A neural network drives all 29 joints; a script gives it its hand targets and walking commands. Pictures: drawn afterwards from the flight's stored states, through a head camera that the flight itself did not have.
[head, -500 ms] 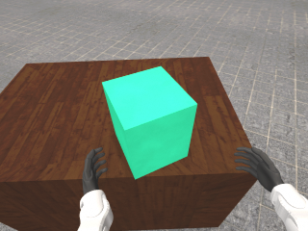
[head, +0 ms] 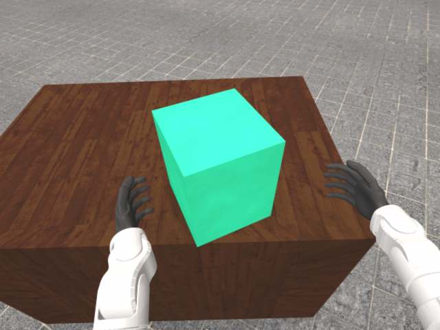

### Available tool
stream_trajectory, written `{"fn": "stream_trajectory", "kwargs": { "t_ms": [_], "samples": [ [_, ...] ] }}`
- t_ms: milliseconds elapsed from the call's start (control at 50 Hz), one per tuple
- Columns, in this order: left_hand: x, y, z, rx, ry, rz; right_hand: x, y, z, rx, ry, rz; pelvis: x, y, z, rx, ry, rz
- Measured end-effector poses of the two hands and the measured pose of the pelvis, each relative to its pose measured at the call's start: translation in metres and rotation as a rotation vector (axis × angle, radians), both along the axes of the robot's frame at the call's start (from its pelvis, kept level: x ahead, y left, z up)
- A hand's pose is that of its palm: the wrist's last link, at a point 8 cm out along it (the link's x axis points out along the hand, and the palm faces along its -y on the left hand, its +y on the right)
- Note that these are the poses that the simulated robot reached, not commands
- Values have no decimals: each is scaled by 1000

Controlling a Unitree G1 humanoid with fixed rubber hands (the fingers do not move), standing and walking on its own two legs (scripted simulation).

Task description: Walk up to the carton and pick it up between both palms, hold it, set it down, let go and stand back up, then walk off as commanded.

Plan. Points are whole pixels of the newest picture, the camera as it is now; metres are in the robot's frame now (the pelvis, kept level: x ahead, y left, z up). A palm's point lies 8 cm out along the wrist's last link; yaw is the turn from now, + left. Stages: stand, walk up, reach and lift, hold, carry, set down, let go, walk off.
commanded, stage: reach and lift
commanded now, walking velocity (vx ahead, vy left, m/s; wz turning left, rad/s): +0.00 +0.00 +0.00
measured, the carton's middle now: (215, 167) +0.47 +0.06 +0.02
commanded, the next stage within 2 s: none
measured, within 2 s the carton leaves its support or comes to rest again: neither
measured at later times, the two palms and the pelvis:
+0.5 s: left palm (119, 189) +0.30 +0.20 +0.14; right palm (351, 150) +0.41 -0.19 +0.13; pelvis -0.01 +0.00 +0.00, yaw +0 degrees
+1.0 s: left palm (109, 155) +0.34 +0.22 +0.18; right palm (332, 110) +0.47 -0.16 +0.18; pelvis +0.00 +0.00 +0.00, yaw +1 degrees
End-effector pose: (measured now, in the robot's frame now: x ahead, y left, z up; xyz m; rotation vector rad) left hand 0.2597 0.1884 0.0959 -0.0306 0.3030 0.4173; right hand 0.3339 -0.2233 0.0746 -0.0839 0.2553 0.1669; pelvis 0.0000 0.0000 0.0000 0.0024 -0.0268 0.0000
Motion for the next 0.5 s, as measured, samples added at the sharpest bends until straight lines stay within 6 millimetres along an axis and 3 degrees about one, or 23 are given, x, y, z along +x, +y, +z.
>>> {"fn": "stream_trajectory", "kwargs": {
  "t_ms": [500],
  "samples": [
    [40, 16, 44, -18, 35, -4, 71, 29, 58, 17, 2, 27, -5, -1, -2, -3, 58, 6]
  ]
}}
